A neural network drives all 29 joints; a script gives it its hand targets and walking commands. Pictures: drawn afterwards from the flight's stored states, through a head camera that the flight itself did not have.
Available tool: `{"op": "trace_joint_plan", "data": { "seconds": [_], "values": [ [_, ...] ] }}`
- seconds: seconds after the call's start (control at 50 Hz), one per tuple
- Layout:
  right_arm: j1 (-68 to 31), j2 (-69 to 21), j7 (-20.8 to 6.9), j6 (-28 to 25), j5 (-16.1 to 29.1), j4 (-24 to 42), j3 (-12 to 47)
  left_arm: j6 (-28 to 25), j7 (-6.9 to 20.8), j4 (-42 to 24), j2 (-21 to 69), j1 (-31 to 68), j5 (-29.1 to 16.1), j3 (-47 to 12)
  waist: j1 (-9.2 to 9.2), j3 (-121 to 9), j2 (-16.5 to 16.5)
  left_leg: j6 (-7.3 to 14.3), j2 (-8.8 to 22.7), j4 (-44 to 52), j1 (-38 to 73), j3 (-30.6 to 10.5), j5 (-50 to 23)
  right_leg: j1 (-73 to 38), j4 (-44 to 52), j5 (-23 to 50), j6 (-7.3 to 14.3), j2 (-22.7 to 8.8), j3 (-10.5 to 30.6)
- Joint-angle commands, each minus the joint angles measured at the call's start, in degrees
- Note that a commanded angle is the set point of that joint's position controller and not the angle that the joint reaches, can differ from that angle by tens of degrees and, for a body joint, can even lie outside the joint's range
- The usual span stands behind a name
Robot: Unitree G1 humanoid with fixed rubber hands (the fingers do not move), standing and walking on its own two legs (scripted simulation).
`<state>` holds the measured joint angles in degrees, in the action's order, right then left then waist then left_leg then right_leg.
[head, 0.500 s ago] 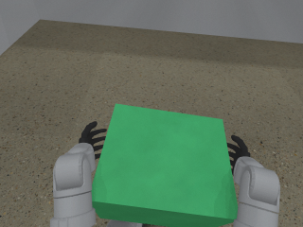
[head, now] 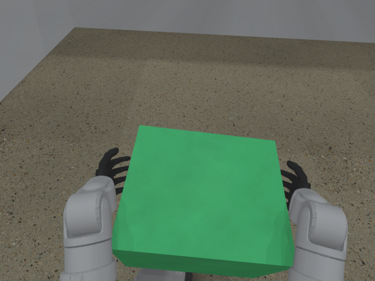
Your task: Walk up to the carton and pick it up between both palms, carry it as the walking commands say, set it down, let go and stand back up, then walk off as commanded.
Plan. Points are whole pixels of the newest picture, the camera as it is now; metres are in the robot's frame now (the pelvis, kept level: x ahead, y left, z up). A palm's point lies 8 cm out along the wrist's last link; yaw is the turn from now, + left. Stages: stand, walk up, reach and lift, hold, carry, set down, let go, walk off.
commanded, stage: carry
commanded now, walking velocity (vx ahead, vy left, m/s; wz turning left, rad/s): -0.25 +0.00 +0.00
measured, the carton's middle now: (198, 204) +0.27 +0.01 +0.01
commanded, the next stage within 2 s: none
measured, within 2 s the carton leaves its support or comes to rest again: neither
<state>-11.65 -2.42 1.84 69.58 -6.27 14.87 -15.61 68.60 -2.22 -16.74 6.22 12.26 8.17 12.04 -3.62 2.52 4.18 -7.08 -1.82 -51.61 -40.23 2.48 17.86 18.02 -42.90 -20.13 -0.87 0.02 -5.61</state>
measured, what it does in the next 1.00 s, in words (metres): walks backwards: left foot, then right foot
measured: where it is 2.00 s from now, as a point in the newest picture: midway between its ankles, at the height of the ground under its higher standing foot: outside the picture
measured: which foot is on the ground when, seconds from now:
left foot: up 0.00-0.12, down 0.14-0.40, up 0.42-0.52, down 0.54-1.00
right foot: down 0.00-0.16, up 0.18-0.44, down 0.46-0.56, up 0.58-0.98, down 1.00-1.00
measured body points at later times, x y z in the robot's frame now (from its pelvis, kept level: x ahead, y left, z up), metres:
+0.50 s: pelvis -0.26 +0.11 +0.00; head -0.25 +0.14 +0.45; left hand +0.02 +0.31 +0.09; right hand +0.05 -0.06 +0.11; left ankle -0.21 +0.18 -0.67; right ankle -0.24 -0.06 -0.71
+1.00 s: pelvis -0.51 +0.19 +0.01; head -0.50 +0.23 +0.46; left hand -0.23 +0.40 +0.08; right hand -0.21 +0.02 +0.10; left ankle -0.28 +0.22 -0.69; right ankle -0.51 +0.04 -0.71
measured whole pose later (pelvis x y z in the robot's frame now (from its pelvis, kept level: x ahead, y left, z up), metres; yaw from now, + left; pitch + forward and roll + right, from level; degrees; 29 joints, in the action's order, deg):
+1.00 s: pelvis -0.51 +0.19 +0.01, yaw +0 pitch -2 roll -5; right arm -13.5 -5.0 2.7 67.1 -5.9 17.2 -15.4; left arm 70.0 -3.8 -21.7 4.0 12.4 7.5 11.3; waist -3.0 2.6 0.5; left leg -11.4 -2.3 -28.6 -33.1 1.4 3.1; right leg 13.6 -34.8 -24.4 -3.1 0.4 -4.5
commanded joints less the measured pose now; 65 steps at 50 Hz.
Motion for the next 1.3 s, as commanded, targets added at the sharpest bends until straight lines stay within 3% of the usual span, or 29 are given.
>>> {"op": "trace_joint_plan", "data": {
  "seconds": [0.0, 0.08, 0.1, 0.12, 0.14, 0.16, 0.2, 0.24, 0.32, 0.34, 0.36, 0.38, 0.42, 0.46, 0.48, 0.52, 0.54, 0.6, 0.68, 0.86, 0.9, 0.92, 0.94, 1.02, 1.1, 1.16, 1.2, 1.22, 1.28],
  "values": [
    [-35.75, -50.49, -14.32, -1.59, 24.13, 10.23, 46.54, 0.21, 17.17, -4.75, 48.15, 33.47, -29.51, -44.33, 5.31, -19.75, -14.35, 6.56, 5.38, -23.75, 27.95, -6.37, -0.54, 28.58, 24.24, -8.03, 6.33, -18.13, 10.57],
    [-38.11, -48.39, -15.96, -0.98, 26.25, 11.19, 46.16, 0.97, 15.32, -6.84, 48.37, 33.93, -26.9, -45.25, 5.96, -23.54, -3.09, 6.83, 8.74, 20.48, 32.81, -7.87, 6.52, 19.07, 0.89, -7.88, 2.68, -7.42, 5.82],
    [-33.33, -48.11, -16.28, -0.52, 25.26, 7.23, 44.54, 1.58, 14.73, -6.81, 45.77, 33.04, -26.01, -45.05, 4.87, -20.27, 15.58, 8.1, 17.18, 34.01, 26.44, -24.25, 4.89, 21.08, -13.71, -11.31, 0.72, -0.34, 1.75],
    [-31.87, -47.19, -16.4, -0.44, 25.1, 6.01, 43.96, 1.53, 14.34, -3.2, 45.98, 28.35, -25.16, -43.53, 4.1, -17.03, 20.92, 10.24, 25.53, 36.54, 18.4, -37.15, -10.89, 23.55, -23.6, -13.58, -0.27, 4.48, 7.58],
    [-30.18, -48.33, -16.96, -0.3, 25.76, 5.1, 43.53, 0.95, 13.85, -3.98, 46.57, 28.27, -25.26, -43.54, 3.37, -17.5, 15.39, 9.68, 28.24, 35.89, 16.29, -33.2, -17.01, 20.86, -30.05, -13.18, 0.04, 2.96, 12.82],
    [-36.54, -47.72, -17.3, -0.95, 26.67, 9.95, 44.55, 0.43, 13.61, -6.02, 46.27, 31.57, -25.61, -43.64, 2.6, -17.36, 12.83, 5.78, 27.36, 33.51, 21.75, -29.5, -28.97, 23.54, -31.49, -11.07, -0.99, 2.93, 14.69],
    [-38.48, -49.33, -18.2, -0.97, 28.57, 11.32, 44.07, -0.34, 13.28, -5.73, 50.51, 33.9, -26.01, -44.9, 3.78, -20.97, 4.74, -4.54, 19.25, 38.33, 21.56, -19.77, 5.75, 23.24, -34.07, -3.76, -1.13, 2.83, 12.81],
    [-38.34, -48.39, -18.22, -1.02, 27.76, 10.74, 43.88, -0.5, 13.32, -6.85, 50.73, 35.47, -26.98, -46.09, 2.69, -18.98, 14.05, -14.73, 14.12, 46.38, 14.0, -11.09, 13.67, 13.43, -29.69, -4.16, -1.14, 3.48, 2.9],
    [-36.08, -46.32, -17.39, -1.31, 24.84, 12.63, 43.97, -0.34, 13.45, -10.75, 48.7, 32.31, -27.04, -48.08, -0.98, -22.63, 20.29, -37.6, -0.45, 42.16, 2.11, 11.2, -13.76, -24.19, -2.22, -12.22, 2.05, 3.23, -15.41],
    [-37.78, -46.05, -16.17, -1.52, 24.27, 13.73, 44.13, 0.33, 13.84, -10.76, 47.6, 34.32, -29.15, -46.72, -0.95, -28.03, -1.3, -26.96, -2.44, 5.65, 17.04, 9.78, -6.47, -15.44, 17.35, -5.61, 7.2, -3.94, -9.78],
    [-37.05, -44.67, -15.84, -0.64, 25.37, 11.5, 43.88, 0.58, 13.51, -7.46, 46.61, 32.88, -28.54, -44.08, 0.31, -32.37, -36.05, -9.15, 3.16, -33.44, 21.52, -6.49, 20.93, -0.83, 19.57, 10.39, 9.93, -19.73, 15.13],
    [-38.17, -46.12, -15.54, -1.64, 26.0, 12.79, 45.21, 0.6, 14.01, -6.66, 45.56, 33.91, -28.64, -44.11, 3.38, -31.56, -32.23, 0.55, 8.39, -35.31, 28.23, -16.76, 18.13, 15.72, 20.23, 8.03, 10.16, -23.06, 22.19],
    [-32.6, -45.1, -14.97, -1.68, 24.59, 11.85, 45.72, 1.0, 14.15, -4.87, 45.09, 26.36, -26.11, -44.79, 3.65, -24.76, -17.7, 6.81, 8.15, -15.8, 19.94, -15.9, 12.51, 12.54, 15.2, 8.05, 8.47, -20.27, 23.1],
    [-19.82, -46.56, -13.08, -1.67, 18.38, 1.12, 40.33, 2.85, 16.62, -0.72, 46.62, 22.58, -28.65, -43.9, 5.3, -27.86, -7.51, 8.17, 5.4, 8.34, 4.57, -6.21, 7.49, -16.06, 5.13, 38.02, 4.05, -17.86, 9.3],
    [-18.77, -45.69, -13.45, -1.59, 18.21, 4.27, 42.51, 1.95, 16.91, -3.9, 44.05, 21.04, -29.23, -45.51, 6.23, -30.69, -8.55, 9.42, 10.48, 28.51, 15.03, -10.12, -15.11, -11.98, -5.84, 31.64, 0.0, -13.86, 3.64],
    [-22.62, -45.14, -14.45, -1.53, 20.16, 3.37, 41.19, 0.77, 15.81, -6.08, 43.77, 28.22, -29.01, -45.87, 4.4, -28.43, 18.22, 9.7, 21.56, 22.41, 39.88, -24.77, -67.09, 22.97, -17.63, -17.07, -3.7, -0.71, 1.79],
    [-26.01, -47.92, -15.69, -1.83, 22.83, 5.99, 42.52, 0.27, 15.36, -6.31, 43.65, 27.87, -27.82, -44.45, 3.52, -25.4, 21.04, 9.44, 25.71, 20.66, 37.48, -27.62, -80.39, 25.45, -24.93, -20.0, -3.52, 0.33, 5.46],
    [-42.97, -49.81, -16.72, -2.8, 29.27, 19.14, 45.38, -2.0, 13.75, -16.4, 50.28, 43.01, -30.92, -48.32, 4.86, -24.02, 9.05, 1.1, 20.23, 30.12, 28.49, -24.48, -31.19, 21.78, -32.44, -11.76, -2.55, 2.84, 10.16],
    [-39.08, -47.76, -15.97, -1.87, 27.23, 18.11, 43.83, -0.48, 12.93, -11.86, 50.97, 36.13, -29.33, -47.49, 3.01, -23.48, 13.58, 0.76, 16.01, 40.14, 18.69, -19.26, 20.83, 15.09, -31.96, -3.23, -1.16, -0.3, 5.68],
    [-29.23, -46.02, -14.66, -0.31, 21.04, 7.7, 42.89, 1.86, 14.57, -10.61, 42.99, 36.14, -29.76, -46.81, 1.91, -29.24, 17.53, -12.93, 6.9, 50.61, 23.42, -1.83, 0.9, -14.3, 6.38, -13.18, 1.6, 5.42, -9.43],
    [-24.73, -45.87, -14.72, 0.26, 19.92, 6.88, 43.48, 1.7, 14.99, -11.22, 43.41, 35.09, -29.47, -45.46, 0.23, -29.58, 0.44, -12.86, -2.08, 24.63, 29.27, 8.51, 6.91, -13.3, 27.08, -7.26, 4.7, 0.39, -8.09],
    [-31.44, -44.77, -14.7, -0.27, 21.56, 10.3, 44.42, 1.54, 15.36, -12.5, 42.93, 38.44, -30.18, -44.94, 1.19, -28.07, -23.82, -7.91, -2.82, -5.02, 24.76, 1.82, 10.82, -2.64, 31.51, -12.15, 8.62, -15.65, 17.72],
    [-35.86, -44.87, -14.76, -0.88, 22.95, 14.19, 44.8, 1.34, 15.78, -10.33, 43.98, 37.15, -30.45, -44.84, 2.91, -24.57, -31.22, -2.25, 2.6, -25.61, 25.02, -6.86, 11.93, 14.89, 33.59, -14.45, 13.8, -29.2, 29.15],
    [-32.55, -49.11, -14.95, -1.1, 23.1, 10.18, 45.56, 1.56, 16.36, -6.07, 45.32, 34.0, -28.95, -45.73, 6.66, -19.16, -15.18, 3.73, 5.15, -19.62, 33.27, -7.46, 1.94, 32.1, 24.03, -10.74, 2.96, -16.83, 6.1],
    [-33.76, -48.04, -16.41, -1.02, 24.84, 10.68, 43.79, 1.4, 14.6, -9.18, 48.1, 36.34, -28.18, -47.18, 4.49, -18.76, 21.0, 6.5, 20.1, 34.23, 21.49, -26.97, 2.33, 19.78, -21.66, -11.81, -1.09, 2.79, 0.84],
    [-43.01, -45.58, -16.25, -0.41, 26.16, 16.69, 45.07, 1.3, 13.44, -9.89, 47.89, 37.75, -28.99, -45.29, 2.43, -19.46, 15.96, 6.07, 27.23, 36.73, 19.34, -33.75, -18.21, 19.82, -34.13, -12.59, -2.92, 2.87, 11.53],
    [-38.72, -46.41, -16.93, 0.15, 27.59, 12.88, 44.0, 1.55, 12.96, -4.55, 48.63, 34.98, -27.68, -44.72, 3.51, -20.49, 3.35, -3.98, 19.65, 40.6, 18.39, -25.03, 8.18, 18.14, -32.74, -6.65, -0.51, 3.23, 11.49],
    [-38.98, -46.53, -17.1, 0.55, 26.87, 11.94, 42.95, 0.94, 12.95, -6.42, 49.19, 36.58, -27.9, -44.47, 2.23, -22.04, 9.0, -9.27, 14.98, 46.97, 12.96, -16.61, 20.59, 10.43, -31.59, -4.19, 0.41, 3.61, 4.06],
    [-34.54, -48.45, -17.56, 0.24, 24.22, 8.6, 43.53, -0.41, 13.0, -10.72, 50.19, 34.84, -27.16, -46.81, -2.41, -24.29, 23.23, -42.91, -2.03, 45.39, -3.65, 14.37, -3.13, -28.52, -4.96, -12.69, 4.86, 2.33, -17.29]
  ]
}}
